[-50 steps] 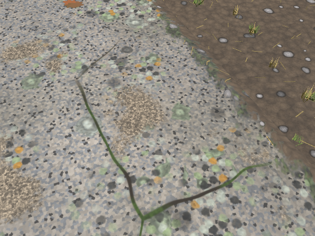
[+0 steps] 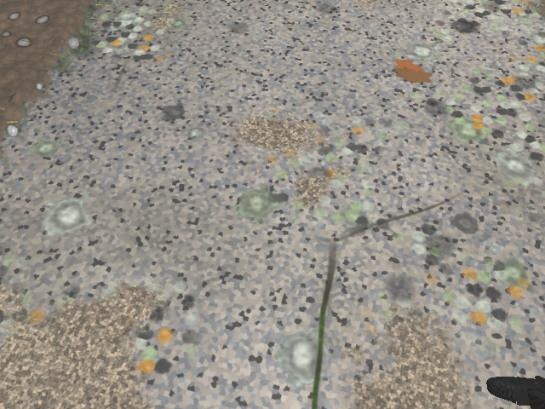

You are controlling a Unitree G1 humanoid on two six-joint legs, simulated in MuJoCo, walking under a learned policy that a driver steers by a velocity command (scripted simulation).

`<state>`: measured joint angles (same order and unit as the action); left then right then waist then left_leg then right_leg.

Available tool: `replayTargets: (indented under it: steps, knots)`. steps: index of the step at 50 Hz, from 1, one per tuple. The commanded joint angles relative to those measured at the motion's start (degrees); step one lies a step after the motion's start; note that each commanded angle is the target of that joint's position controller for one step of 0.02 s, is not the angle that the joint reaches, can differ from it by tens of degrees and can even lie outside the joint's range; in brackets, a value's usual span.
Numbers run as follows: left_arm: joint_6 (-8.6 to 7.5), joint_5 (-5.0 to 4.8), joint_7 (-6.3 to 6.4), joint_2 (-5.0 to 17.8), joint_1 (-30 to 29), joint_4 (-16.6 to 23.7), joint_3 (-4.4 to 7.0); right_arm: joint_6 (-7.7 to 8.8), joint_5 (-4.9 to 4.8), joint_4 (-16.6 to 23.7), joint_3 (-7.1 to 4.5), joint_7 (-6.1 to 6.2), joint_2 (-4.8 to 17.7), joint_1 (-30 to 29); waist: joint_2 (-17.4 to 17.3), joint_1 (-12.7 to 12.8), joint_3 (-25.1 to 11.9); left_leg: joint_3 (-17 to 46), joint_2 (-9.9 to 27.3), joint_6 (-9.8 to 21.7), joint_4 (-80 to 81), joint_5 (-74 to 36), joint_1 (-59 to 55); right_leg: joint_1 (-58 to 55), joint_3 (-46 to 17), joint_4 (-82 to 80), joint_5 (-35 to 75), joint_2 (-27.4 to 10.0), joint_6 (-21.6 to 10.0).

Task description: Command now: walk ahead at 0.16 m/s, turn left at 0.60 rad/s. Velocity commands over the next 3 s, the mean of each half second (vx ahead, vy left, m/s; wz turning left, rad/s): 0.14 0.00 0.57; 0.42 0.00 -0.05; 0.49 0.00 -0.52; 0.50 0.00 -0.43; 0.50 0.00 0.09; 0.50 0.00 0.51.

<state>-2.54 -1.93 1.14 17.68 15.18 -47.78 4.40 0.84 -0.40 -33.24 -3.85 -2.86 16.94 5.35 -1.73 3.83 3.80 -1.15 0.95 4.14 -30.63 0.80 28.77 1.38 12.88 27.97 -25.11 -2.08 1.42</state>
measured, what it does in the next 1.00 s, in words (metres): walks ahead: right foot, then left foot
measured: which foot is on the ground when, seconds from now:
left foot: down 0.00-0.44, up 0.46-0.84, down 0.86-1.00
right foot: down 0.00-0.00, up 0.02-0.42, down 0.44-0.86, up 0.88-1.00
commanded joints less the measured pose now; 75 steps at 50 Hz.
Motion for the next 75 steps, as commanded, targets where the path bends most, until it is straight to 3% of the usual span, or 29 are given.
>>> replayTargets:
  steps: [1, 2, 3, 5, 9, 18, 21, 22, 23, 24, 27, 35, 39, 42, 43, 44, 45, 46, 50, 56, 62, 64, 66, 67, 68, 69, 70, 72, 75]
  knots:
    - [-0.59, 4.55, -0.50, 1.2, 2.3, 6.2, -0.55, -0.41, 0.44, 0.9, -5.44, 2.57, 17.0, 14.9, -15.8, -4.4, -17.0, 21.8, 13.5, 11.9, -2.1, -43.6, -40.6, 27.8, -2.8, 41.1, -11.0, 1.3, 1.1]
    - [-1.02, 3.30, -1.29, 4.8, 4.6, 6.5, -0.92, 0.36, 1.46, 3.9, -4.58, 1.93, 16.0, 13.5, -12.8, -5.6, -30.2, 41.6, 22.2, 22.3, 3.8, -31.7, -46.5, 34.9, -15.9, 53.9, -17.4, 5.6, 2.0]
    - [-0.83, 1.43, -1.53, 9.0, -1.2, 6.8, 0.19, 0.56, 0.99, 4.5, -3.84, 1.40, 12.3, 11.0, -4.2, -8.0, -26.5, 35.0, 18.5, 19.3, 6.5, -23.9, -42.2, 37.1, -19.2, 53.7, -11.0, 2.5, 1.2]
    - [0.02, 1.98, -0.46, 7.6, -5.2, 7.4, -0.09, 0.34, -0.58, 3.9, -2.89, 1.81, 9.3, 6.4, 1.5, -5.2, -15.0, 26.1, 12.7, 13.4, 8.7, -13.9, -28.5, 37.6, -18.4, 45.8, -3.1, -0.8, 1.3]
    - [1.74, 2.50, 0.23, 6.2, -3.3, 7.0, -0.30, -0.52, 0.98, 4.2, -3.01, 2.98, 9.7, 2.9, -2.4, -1.7, -12.0, 21.1, 8.4, 11.8, 11.3, -14.4, -13.6, 27.7, -16.8, 33.5, 0.6, 0.4, 2.6]
    - [1.87, 1.82, -0.26, 5.2, -8.3, 9.2, -0.49, -2.52, 0.04, 3.6, -3.23, 4.40, 10.1, 3.3, -7.5, -4.2, -11.5, 27.5, 4.7, 8.2, 13.2, 24.5, -9.0, 20.7, -17.2, 14.0, 6.6, 3.4, 2.1]
    - [0.61, 1.44, -0.91, 4.9, -2.9, 7.8, 0.10, -2.70, -0.48, 3.1, -2.56, 4.39, 8.5, 3.6, -7.2, -1.1, -9.9, 27.7, 2.1, 5.3, 10.2, 34.6, -3.8, 9.1, -15.1, 0.4, 9.1, 3.2, -1.2]
    - [0.30, 2.20, -0.72, 7.0, 1.3, 6.9, 0.75, -2.57, -0.44, 2.8, -1.65, 4.52, 5.5, 4.6, -2.0, 0.1, -10.0, 23.0, -1.5, 1.9, 0.8, 37.8, 2.3, 2.4, -21.6, -5.5, 3.9, -4.1, -4.1]
    - [0.31, 3.82, -0.70, 11.5, 4.1, 6.4, 1.50, -2.01, -0.60, 3.9, -0.64, 4.53, 1.6, 4.7, 11.3, -0.5, -8.7, 9.9, -10.0, -1.5, -16.2, 35.1, 12.8, -1.0, -39.2, -13.0, -11.8, -15.7, -9.7]
    - [-0.48, 4.94, -1.26, 13.8, 2.2, 6.9, 2.28, -0.58, -0.52, 5.8, -1.49, 4.29, 5.4, 2.6, 16.4, -1.3, -2.8, 12.3, -7.0, -2.0, -24.3, 30.4, 19.5, 5.0, -54.2, -18.8, -20.9, -20.5, -15.6]
    - [-1.29, 2.11, -0.27, 6.8, -2.4, 7.9, 0.57, 0.17, 0.34, 1.2, -2.37, 3.72, 7.6, 6.9, 10.0, -3.8, -0.8, 11.6, -4.0, -3.9, -30.1, 18.0, 18.8, 4.0, -39.7, -17.6, -11.0, -13.8, -11.0]
    - [-1.16, 1.11, -0.25, 7.7, 6.8, 4.3, 0.44, 3.05, -0.24, 3.4, 0.37, 2.17, 0.7, -4.8, 10.7, 1.9, 0.3, 1.5, 0.0, -6.6, -10.4, 6.6, 7.3, 6.3, -24.6, -19.3, 11.5, -9.1, -11.2]
    - [-0.52, 0.29, -0.67, 10.4, 9.3, 3.5, 1.15, 4.37, -1.29, 3.1, -0.15, 1.03, 2.7, -5.3, 11.5, 1.4, 0.3, 1.0, -1.7, -6.3, 0.0, 9.0, -3.1, 8.3, -27.2, -16.6, 11.5, -10.9, -11.8]
    - [-0.21, 0.17, -0.71, 8.7, 8.2, 3.6, 0.62, 4.77, -1.51, 0.1, -1.94, 1.72, 6.2, 4.4, 9.9, -5.0, -4.0, 1.3, -1.8, -3.0, 7.6, 7.0, -21.7, 12.3, -26.9, -8.4, 18.4, -9.1, -8.8]
    - [-0.63, 0.82, -0.97, 5.2, 6.8, 4.4, -0.49, 4.76, -0.71, -1.2, -2.91, 2.52, 8.7, 12.6, 6.6, -9.5, -10.1, 7.4, 4.8, -0.5, 7.3, 8.4, -34.8, 18.4, -23.3, 4.5, 17.3, -5.3, -6.2]
    - [-1.69, 1.36, -0.83, -0.5, 8.7, 7.2, -2.17, 4.00, 0.89, -2.1, -4.21, 3.09, 14.5, 19.5, -9.1, -10.7, -18.8, 26.9, 19.6, 5.9, 8.6, 14.4, -52.5, 36.7, -15.5, 25.0, 2.4, 1.7, -1.9]
    - [-2.44, -0.24, -0.35, 3.1, 8.9, 7.6, -1.24, 3.83, 1.14, -3.6, -3.92, 2.75, 12.7, 21.7, -13.3, -11.0, -19.2, 38.9, 23.7, 10.2, 13.6, 24.2, -47.9, 42.9, -18.7, 37.1, -7.2, 1.7, -1.3]
    - [-2.43, -1.10, -0.41, 6.9, 6.6, 7.7, 0.03, 4.03, 0.62, -4.0, -2.54, 2.55, 8.7, 18.7, -9.8, -10.1, -12.2, 32.9, 21.6, 9.2, 14.8, 26.7, -42.6, 45.8, -20.4, 41.8, -3.3, -1.2, -1.8]
    - [-0.61, 0.06, -1.20, 3.7, 3.0, 7.5, 0.17, 4.79, 0.97, -4.8, -0.80, 2.42, 2.6, 9.0, -6.6, -5.2, -1.9, 13.3, 13.8, 5.8, 20.9, 9.8, -26.8, 41.5, -19.1, 38.4, 9.4, -5.0, -1.5]
    - [0.15, 0.69, -2.55, 0.6, -3.1, 10.8, -0.95, 5.58, 0.79, -7.7, -1.92, 3.03, 5.6, 8.1, -2.3, -4.5, 0.4, 0.4, 13.1, 6.0, 23.4, -3.6, -23.5, 40.2, -17.4, 23.7, 22.1, -4.8, -0.3]
    - [0.03, 0.66, -4.72, 1.5, -13.2, 15.8, -1.20, 4.37, -0.73, -10.8, -2.96, 3.44, 9.5, 11.8, -0.4, -7.0, 2.5, -6.4, 15.0, 3.5, 21.0, -9.5, -29.4, 36.8, -12.1, 10.1, 24.4, -2.9, -4.3]
    - [0.31, 0.83, -4.97, 3.3, -12.3, 16.7, -0.30, 3.52, -0.96, -11.1, -3.42, 3.63, 11.4, 12.1, -1.9, -5.3, -0.3, -8.4, 15.1, 2.3, 14.3, -27.3, -32.5, 31.6, -8.8, 9.2, 19.1, 0.5, -6.6]
    - [0.88, 0.67, -4.49, 7.3, -0.7, 14.6, 2.09, 2.50, -1.33, -10.9, -3.56, 3.98, 12.5, 11.6, -2.5, 1.8, -7.7, -10.9, 13.2, 0.3, -3.7, -40.5, -30.2, 14.7, -6.0, 7.0, 17.1, 5.7, -9.8]
    - [1.57, 0.48, -3.44, 10.9, 8.8, 12.3, 4.01, 2.71, -0.75, -10.4, -2.78, 4.23, 10.9, 12.5, 0.2, 6.3, -12.6, -11.0, 11.1, -1.9, -19.1, -31.0, -18.8, -2.3, -10.8, 6.1, 18.4, 4.8, -12.1]
    - [1.45, -0.08, -2.67, 18.3, 8.5, 12.3, 5.13, 3.77, 1.89, -7.2, 0.15, 3.30, 2.0, 19.4, 17.9, -0.6, -18.1, -8.9, 0.6, -5.9, -42.7, 25.1, 7.5, -23.4, -42.4, 2.4, 10.7, -11.5, -22.5]
    - [0.58, 0.17, -2.86, 14.7, 10.4, 14.6, 3.82, 5.95, 0.48, -6.7, 0.22, 2.51, 5.3, 15.1, 12.7, 2.9, -28.9, 5.9, -3.1, -5.6, -50.8, 33.8, 13.3, -27.2, -62.8, -8.7, -0.1, -17.2, -26.8]
    - [-0.20, 0.96, -3.12, 11.4, 8.6, 13.9, 2.78, 6.93, -1.98, -4.8, -0.90, 2.07, 9.1, 8.0, 8.5, 4.2, -20.4, 7.5, -0.2, -4.4, -50.8, 28.4, 18.2, -21.9, -55.7, -11.4, 1.4, -15.8, -22.7]
    - [-0.83, 1.10, -2.89, 8.6, 1.3, 14.4, 1.87, 7.59, -0.45, -4.5, -0.33, 2.81, 7.8, 6.0, 1.8, -0.8, -9.6, 6.7, 4.2, -3.7, -40.8, 20.4, 14.6, -4.6, -43.3, -11.5, 12.6, -11.4, -19.3]
    - [-1.16, 2.06, -2.34, 6.9, -3.2, 15.8, 1.23, 5.73, 0.99, -5.5, -0.76, 2.95, 7.7, 8.9, 3.8, -5.1, -7.3, 6.5, 5.7, -5.2, -33.8, 16.9, 6.0, 7.9, -36.0, -14.4, 24.2, -8.1, -19.2]
Next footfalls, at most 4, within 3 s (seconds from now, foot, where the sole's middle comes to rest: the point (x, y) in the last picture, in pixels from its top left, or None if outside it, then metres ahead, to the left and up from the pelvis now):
0.44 right None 0.19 -0.13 -0.76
0.86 left None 0.27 0.19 -0.76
1.34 right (304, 331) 0.62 -0.02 -0.76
1.82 left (248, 231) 0.91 0.15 -0.76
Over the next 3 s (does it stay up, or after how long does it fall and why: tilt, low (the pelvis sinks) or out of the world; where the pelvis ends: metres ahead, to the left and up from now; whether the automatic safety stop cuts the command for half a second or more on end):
stays up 1.34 -0.04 0.01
